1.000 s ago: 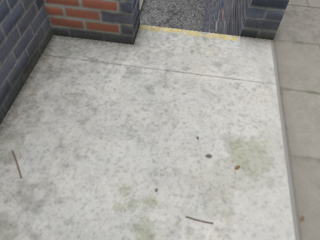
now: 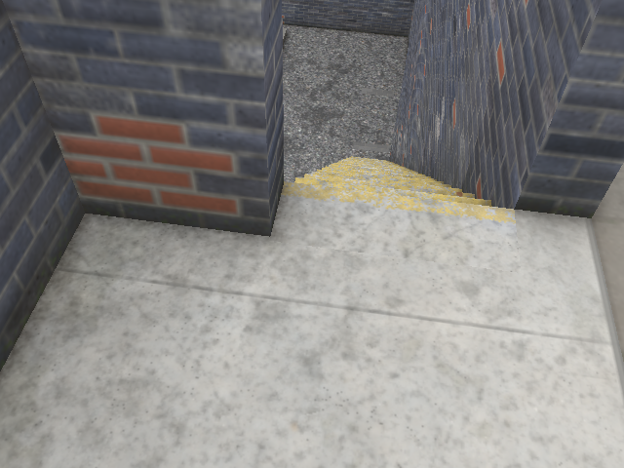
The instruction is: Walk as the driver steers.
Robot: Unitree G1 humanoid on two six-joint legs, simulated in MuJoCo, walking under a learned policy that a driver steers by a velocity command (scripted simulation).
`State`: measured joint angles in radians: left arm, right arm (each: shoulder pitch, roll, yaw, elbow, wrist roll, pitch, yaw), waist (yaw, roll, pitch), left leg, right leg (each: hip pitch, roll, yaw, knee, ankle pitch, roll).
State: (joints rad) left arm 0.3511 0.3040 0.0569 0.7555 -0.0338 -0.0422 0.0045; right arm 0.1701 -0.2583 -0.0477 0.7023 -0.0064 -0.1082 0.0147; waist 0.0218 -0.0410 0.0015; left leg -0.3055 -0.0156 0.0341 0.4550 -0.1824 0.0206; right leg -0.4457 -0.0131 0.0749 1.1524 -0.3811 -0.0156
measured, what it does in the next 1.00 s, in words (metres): walks ahead, turning right: right foot, then left foot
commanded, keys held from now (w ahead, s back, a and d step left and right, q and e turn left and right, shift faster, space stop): w+e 0.58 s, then w+q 0.42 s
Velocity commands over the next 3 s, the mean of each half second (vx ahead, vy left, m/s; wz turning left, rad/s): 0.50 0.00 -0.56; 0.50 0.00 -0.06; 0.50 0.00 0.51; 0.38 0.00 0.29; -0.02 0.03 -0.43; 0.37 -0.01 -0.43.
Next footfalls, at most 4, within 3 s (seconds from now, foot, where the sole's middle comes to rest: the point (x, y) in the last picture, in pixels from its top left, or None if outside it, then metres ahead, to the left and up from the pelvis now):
0.38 right None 0.32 -0.19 -0.77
0.94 left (363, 387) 0.68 -0.09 -0.77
1.42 right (456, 311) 0.90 -0.33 -0.77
1.86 left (337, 249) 1.08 -0.04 -0.77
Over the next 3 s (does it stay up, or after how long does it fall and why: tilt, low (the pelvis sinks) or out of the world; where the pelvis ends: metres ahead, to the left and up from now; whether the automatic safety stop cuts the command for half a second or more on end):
stays up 1.05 -0.21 -0.01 its command is cut before an obstacle after 1.9 s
